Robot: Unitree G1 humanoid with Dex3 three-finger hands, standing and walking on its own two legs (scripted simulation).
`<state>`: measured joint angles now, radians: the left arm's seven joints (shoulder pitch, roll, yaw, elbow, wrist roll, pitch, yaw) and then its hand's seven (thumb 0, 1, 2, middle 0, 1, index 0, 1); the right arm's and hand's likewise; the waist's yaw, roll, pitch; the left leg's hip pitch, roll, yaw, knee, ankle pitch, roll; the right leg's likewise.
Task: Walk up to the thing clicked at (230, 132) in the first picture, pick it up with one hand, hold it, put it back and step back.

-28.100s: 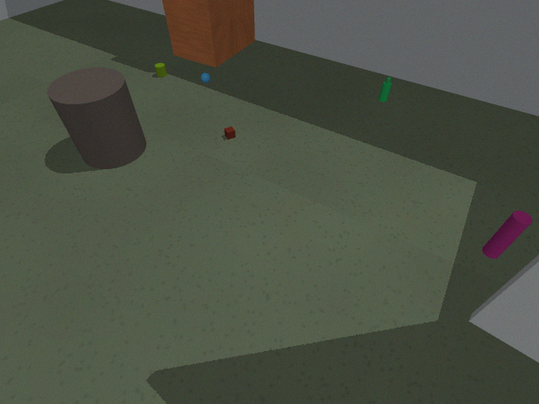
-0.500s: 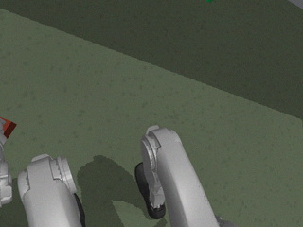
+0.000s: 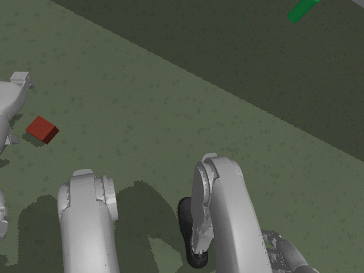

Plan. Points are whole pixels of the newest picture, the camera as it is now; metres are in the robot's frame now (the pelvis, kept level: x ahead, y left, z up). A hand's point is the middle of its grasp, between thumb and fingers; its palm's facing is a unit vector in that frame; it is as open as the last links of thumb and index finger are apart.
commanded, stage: withdraw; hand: left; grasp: from above
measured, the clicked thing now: (43, 130) +0.46 +0.29 -0.30
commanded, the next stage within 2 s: home in 0.02 s
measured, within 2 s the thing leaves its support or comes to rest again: neither
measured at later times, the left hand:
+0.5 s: hand out of the picture +0.42 +0.28 -0.04, palm faces -0.39 -0.36 -0.85, open 11.5 cm
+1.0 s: hand out of the picture +0.27 +0.23 +0.18, palm faces +0.00 -0.91 -0.41, open 7.4 cm
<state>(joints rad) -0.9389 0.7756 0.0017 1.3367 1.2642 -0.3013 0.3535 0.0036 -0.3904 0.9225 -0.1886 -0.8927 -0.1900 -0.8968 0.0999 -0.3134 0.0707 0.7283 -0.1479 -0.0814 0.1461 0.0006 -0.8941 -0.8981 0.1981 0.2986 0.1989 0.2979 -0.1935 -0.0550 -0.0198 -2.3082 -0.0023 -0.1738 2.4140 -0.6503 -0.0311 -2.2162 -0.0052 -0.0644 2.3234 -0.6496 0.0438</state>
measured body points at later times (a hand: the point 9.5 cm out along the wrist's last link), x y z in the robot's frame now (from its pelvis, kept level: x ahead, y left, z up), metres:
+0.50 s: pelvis +0.01 +0.00 +0.08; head +0.22 +0.03 +0.48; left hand +0.43 +0.30 +0.01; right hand +0.09 -0.27 -0.05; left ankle +0.08 +0.13 -0.29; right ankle +0.11 -0.13 -0.29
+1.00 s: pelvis +0.04 +0.00 +0.27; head +0.14 +0.03 +0.71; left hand +0.27 +0.27 +0.21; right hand +0.27 -0.21 +0.19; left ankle +0.08 +0.13 -0.29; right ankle +0.11 -0.13 -0.29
